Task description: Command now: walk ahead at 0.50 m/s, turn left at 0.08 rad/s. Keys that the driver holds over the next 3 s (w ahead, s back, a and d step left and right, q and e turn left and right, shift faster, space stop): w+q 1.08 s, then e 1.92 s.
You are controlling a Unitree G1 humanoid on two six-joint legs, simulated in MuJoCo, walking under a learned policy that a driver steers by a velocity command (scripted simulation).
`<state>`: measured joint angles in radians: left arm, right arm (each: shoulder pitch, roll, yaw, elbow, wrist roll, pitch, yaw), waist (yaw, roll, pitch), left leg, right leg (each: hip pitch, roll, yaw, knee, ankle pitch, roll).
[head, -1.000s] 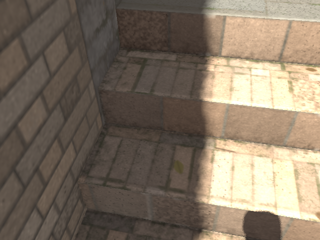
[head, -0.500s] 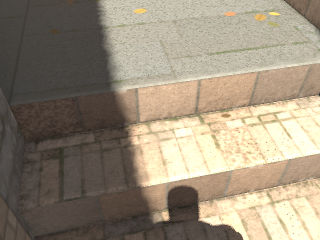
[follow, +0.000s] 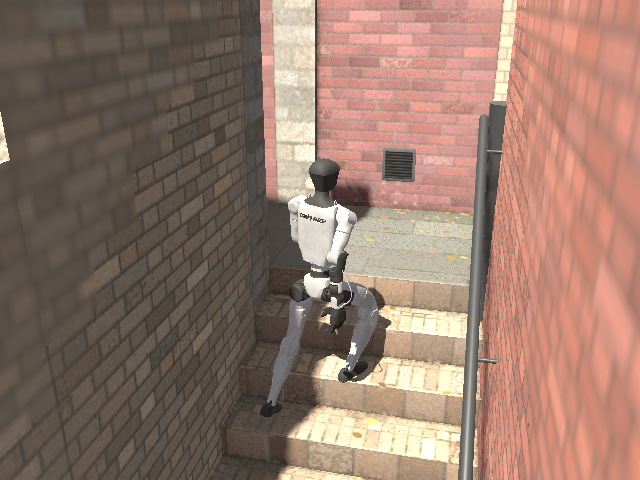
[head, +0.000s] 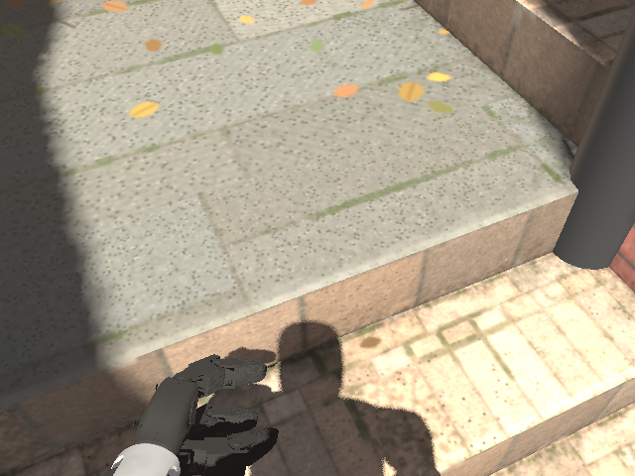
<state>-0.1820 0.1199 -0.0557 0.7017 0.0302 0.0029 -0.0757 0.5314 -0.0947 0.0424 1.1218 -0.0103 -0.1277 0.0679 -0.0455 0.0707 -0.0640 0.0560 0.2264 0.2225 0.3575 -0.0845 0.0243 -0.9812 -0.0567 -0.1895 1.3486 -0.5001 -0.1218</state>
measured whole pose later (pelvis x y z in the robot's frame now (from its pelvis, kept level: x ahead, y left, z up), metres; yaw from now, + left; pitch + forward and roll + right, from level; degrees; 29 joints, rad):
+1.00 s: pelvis +0.57 +0.06 +0.33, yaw +30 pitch +8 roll -3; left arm -0.17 0.10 -0.09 0.71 0.05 -0.06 -0.05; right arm 0.51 -0.13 0.00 1.07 -0.05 -0.13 0.10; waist -0.09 0.07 -0.18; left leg -0.18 -0.03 -0.29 0.57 -0.25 0.07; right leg -1.05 -0.03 -0.10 1.38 -0.50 -0.05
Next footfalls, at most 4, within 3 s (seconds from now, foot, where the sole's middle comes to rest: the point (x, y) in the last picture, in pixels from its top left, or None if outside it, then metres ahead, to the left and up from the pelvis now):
0.48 left None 0.39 0.13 -0.46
0.96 right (301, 220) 0.77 0.03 -0.29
1.42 left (146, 217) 0.79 0.30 -0.29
1.80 right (296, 182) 0.86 0.04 -0.29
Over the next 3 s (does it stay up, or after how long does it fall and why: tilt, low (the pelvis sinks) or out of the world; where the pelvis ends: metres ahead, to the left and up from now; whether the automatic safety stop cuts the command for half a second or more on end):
stays up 0.71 0.09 0.49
